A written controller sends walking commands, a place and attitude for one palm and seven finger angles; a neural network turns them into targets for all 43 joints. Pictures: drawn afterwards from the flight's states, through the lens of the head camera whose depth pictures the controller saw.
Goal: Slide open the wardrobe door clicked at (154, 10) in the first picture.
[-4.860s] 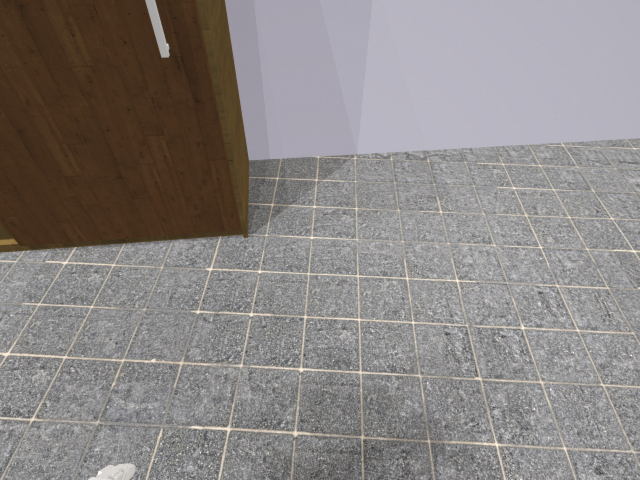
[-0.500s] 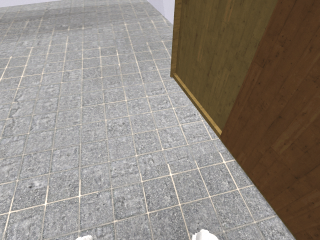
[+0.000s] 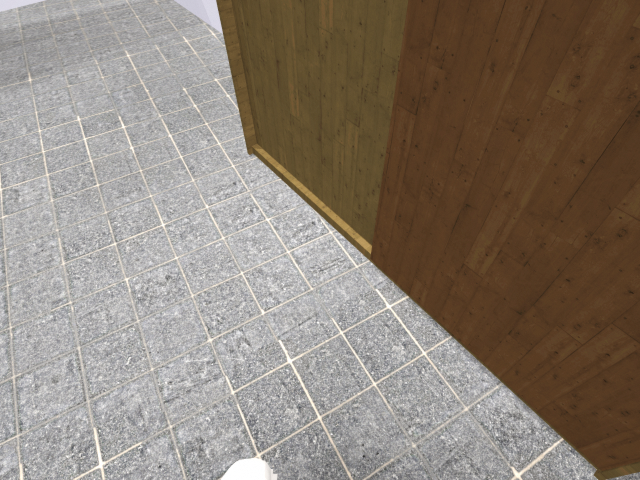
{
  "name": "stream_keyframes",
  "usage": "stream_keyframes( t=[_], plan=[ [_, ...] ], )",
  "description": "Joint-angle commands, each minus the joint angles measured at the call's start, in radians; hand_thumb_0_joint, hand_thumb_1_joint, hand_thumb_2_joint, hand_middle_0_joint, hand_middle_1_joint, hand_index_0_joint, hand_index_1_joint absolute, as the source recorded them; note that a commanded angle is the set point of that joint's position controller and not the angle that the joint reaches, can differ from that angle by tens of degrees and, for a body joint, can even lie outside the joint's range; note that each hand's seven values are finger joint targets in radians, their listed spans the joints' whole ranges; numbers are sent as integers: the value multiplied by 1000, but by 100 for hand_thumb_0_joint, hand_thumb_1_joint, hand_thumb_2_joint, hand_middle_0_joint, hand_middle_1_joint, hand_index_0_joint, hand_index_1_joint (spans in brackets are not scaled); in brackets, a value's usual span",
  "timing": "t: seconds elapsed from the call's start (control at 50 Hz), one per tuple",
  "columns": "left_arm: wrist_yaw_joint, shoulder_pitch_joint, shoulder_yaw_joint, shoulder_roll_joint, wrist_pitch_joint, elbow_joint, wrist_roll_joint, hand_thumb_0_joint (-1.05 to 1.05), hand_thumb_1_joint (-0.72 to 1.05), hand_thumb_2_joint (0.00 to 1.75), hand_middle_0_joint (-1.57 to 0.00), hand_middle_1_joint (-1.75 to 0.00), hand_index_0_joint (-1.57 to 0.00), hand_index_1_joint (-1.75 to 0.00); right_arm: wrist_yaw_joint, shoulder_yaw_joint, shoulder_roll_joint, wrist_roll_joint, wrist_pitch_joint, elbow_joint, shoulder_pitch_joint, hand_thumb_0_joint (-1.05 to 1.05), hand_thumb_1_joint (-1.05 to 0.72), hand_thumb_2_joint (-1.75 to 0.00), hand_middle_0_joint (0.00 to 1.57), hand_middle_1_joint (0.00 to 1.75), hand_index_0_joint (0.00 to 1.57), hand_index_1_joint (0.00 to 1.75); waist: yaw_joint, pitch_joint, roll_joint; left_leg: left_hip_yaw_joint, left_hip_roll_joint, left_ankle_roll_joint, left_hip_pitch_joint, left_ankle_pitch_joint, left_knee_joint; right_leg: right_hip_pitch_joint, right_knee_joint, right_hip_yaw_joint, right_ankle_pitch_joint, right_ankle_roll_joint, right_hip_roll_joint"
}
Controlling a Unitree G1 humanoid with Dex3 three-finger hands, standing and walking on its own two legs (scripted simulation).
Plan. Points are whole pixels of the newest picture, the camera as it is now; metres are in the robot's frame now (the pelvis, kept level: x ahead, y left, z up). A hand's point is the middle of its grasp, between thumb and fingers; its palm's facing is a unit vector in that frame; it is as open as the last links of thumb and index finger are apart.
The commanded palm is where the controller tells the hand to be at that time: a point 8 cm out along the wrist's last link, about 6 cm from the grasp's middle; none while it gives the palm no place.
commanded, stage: turn to face it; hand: right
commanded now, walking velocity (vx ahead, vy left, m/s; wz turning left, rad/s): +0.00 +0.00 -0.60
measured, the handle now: out of the picture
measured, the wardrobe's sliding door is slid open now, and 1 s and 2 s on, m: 0.00 0.00 0.00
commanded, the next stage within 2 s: take the last steps up to it in 1.12 s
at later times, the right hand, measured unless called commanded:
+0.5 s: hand out of the picture -0.01 -0.14 -0.15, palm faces +0.34 +0.90 -0.27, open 7.4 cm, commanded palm none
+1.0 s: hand out of the picture -0.07 -0.19 -0.15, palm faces +0.58 +0.77 -0.28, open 7.4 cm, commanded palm none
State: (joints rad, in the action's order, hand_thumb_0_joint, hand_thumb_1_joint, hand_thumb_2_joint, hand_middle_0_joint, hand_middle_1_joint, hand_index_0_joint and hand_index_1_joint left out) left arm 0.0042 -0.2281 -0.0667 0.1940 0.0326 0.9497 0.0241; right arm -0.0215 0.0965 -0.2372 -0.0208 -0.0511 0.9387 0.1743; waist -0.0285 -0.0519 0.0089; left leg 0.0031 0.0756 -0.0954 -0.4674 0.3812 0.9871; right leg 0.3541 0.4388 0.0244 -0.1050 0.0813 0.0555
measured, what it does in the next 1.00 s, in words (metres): steps on the spot, turning right: left foot, then right foot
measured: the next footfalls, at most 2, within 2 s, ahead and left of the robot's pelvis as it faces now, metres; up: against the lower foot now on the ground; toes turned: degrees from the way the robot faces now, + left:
left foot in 0.18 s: +0.03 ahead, +0.16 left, +0.00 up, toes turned -7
right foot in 0.64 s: -0.05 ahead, -0.09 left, +0.00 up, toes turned -32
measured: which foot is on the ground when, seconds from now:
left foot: up 0.00-0.16, down 0.18-0.64, up 0.66-1.00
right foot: down 0.00-0.18, up 0.20-0.62, down 0.64-1.00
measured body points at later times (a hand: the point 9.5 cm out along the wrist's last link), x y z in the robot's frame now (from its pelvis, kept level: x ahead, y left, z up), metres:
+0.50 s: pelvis -0.02 +0.06 +0.00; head +0.03 +0.07 +0.45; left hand +0.14 +0.29 -0.16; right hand -0.03 -0.19 -0.13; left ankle -0.01 +0.17 -0.74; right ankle -0.07 -0.09 -0.68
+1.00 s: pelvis -0.03 +0.05 +0.00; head +0.01 +0.03 +0.44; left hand +0.20 +0.20 -0.15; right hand -0.10 -0.23 -0.13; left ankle +0.05 +0.15 -0.72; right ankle -0.08 -0.07 -0.74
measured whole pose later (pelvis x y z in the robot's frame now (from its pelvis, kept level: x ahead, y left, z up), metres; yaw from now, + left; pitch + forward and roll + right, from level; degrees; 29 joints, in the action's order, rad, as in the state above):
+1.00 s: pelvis -0.03 +0.05 +0.00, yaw -35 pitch +0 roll +0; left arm 0.01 -0.15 -0.06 0.23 0.05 0.90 0.02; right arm -0.01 0.06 -0.24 -0.01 -0.04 0.87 0.16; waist -0.01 -0.09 0.02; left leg -0.04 0.05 -0.09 -0.35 0.39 0.74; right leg 0.27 0.53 0.06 -0.25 0.00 0.02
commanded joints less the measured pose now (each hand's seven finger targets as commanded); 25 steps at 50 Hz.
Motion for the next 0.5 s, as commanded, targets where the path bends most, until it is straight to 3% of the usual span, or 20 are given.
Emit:
stream_keyframes(
  t=[0.0, 0.06, 0.08, 0.12, 0.14, 0.16, 0.18, 0.2, 0.22, 0.24, 0.26, 0.28, 0.32, 0.36, 0.48],
  plan=[
    [-7, -43, -60, 212, -17, -64, 2, 0, 90, 90, -20, -30, -20, -30, -4, 3, -63, 6, 27, -98, -25, 0, -90, -90, 20, 30, 20, 30, -20, 132, 138, 10, -29, 9, -26, 50, -91, -185, -154, 387, -60, 97, -270],
    [-6, -21, -67, 221, -7, -77, 3, 0, 90, 90, -20, -30, -20, -30, -9, -4, -63, 13, 28, -107, 4, 0, -90, -90, 20, 30, 20, 30, -8, 139, 157, 9, -59, 24, 83, 64, -213, -133, -132, 423, -9, 92, -252],
    [-4, -7, -68, 224, -3, -86, 3, 0, 90, 90, -20, -30, -20, -30, -10, -4, -66, 17, 28, -103, 34, 0, -90, -90, 20, 30, 20, 30, 6, 140, 160, 5, -71, 32, 144, 52, -278, -93, -133, 428, -28, 79, -235],
    [2, 42, -72, 214, 5, -104, -1, 0, 90, 90, -20, -30, -20, -30, -13, 2, -91, 17, 31, -88, 119, 0, -90, -90, 20, 30, 20, 30, 49, 130, 150, -15, -77, 51, 324, -48, -493, 29, -113, 399, -105, 20, -177],
    [6, 51, -69, 181, 8, -117, -7, 0, 90, 90, -20, -30, -20, -30, -17, 11, -124, 12, 36, -81, 168, 0, -90, -90, 20, 30, 20, 30, 73, 133, 64, 42, 0, 82, 451, -62, -660, 144, -24, 336, -205, -37, -117],
    [7, 27, -62, 105, 10, -135, -15, 0, 90, 90, -20, -30, -20, -30, -25, 29, -222, -9, 43, -100, 158, 0, -90, -90, 20, 30, 20, 30, 70, 107, -230, 368, 293, 186, 514, 149, -818, 357, 269, 137, -384, -121, 21],
    [4, 29, -68, 131, 9, -146, 5, 0, 90, 90, -20, -30, -20, -30, -23, 12, -241, -3, 33, -139, 51, 0, -90, -90, 20, 30, 20, 30, 43, 34, -258, 407, 436, 247, 289, 147, -847, 348, 523, 57, -425, -131, 28],
    [9, 32, -71, 162, 21, -129, 11, 0, 90, 90, -20, -30, -20, -30, -26, 15, -200, 5, 44, -161, -25, 0, -90, -90, 20, 30, 20, 30, 14, 8, -230, 361, 381, 223, 153, 128, -851, 272, 649, 81, -375, -120, -23],
    [16, 11, -72, 151, 28, -112, 7, 0, 90, 90, -20, -30, -20, -30, -25, 3, -170, 5, 45, -171, -78, 0, -90, -90, 20, 30, 20, 30, -21, -26, -179, 271, 324, 202, 107, 46, -823, 250, 727, 61, -327, -123, -42],
    [23, -9, -64, 139, 30, -91, 8, 0, 90, 90, -20, -30, -20, -30, -20, -11, -131, 4, 52, -168, -109, 0, -90, -90, 20, 30, 20, 30, -40, -58, -149, 131, 256, 181, 120, -99, -768, 252, 774, 32, -259, -134, -64],
    [27, -22, -56, 128, 26, -84, 6, 0, 90, 90, -20, -30, -20, -30, -16, -18, -107, 4, 60, -163, -85, 0, -90, -90, 20, 30, 20, 30, -36, -37, -137, 52, 213, 171, 194, -264, -709, 263, 784, 8, -223, -146, -63],
    [27, -22, -52, 124, 23, -82, 3, 0, 90, 90, -20, -30, -20, -30, -15, -20, -105, 5, 66, -151, -43, 0, -90, -90, 20, 30, 20, 30, -20, -7, -164, 11, 208, 171, 274, -393, -672, 279, 782, -6, -217, -157, -67],
    [26, 27, -47, 123, 23, -94, -2, 0, 90, 90, -20, -30, -20, -30, -17, -18, -113, 3, 69, -125, 32, 0, -90, -90, 20, 30, 20, 30, 14, 27, -169, -12, 231, 186, 373, -565, -630, 281, 729, -26, -246, -172, -82],
    [25, 86, -39, 118, 27, -104, -1, 0, 90, 90, -20, -30, -20, -30, -15, -13, -135, -1, 65, -105, 99, 0, -90, -90, 20, 30, 20, 30, 48, 33, -177, -23, 246, 192, 413, -647, -606, 265, 674, -49, -281, -180, -88],
    [28, 171, -15, 108, 18, -122, -10, 0, 90, 90, -20, -30, -20, -30, -13, 4, -191, -10, 50, -86, 132, 0, -90, -90, 20, 30, 20, 30, 79, 56, -254, -75, 280, 204, 433, -707, -553, 120, 377, -125, -344, -157, -88]
  ],
)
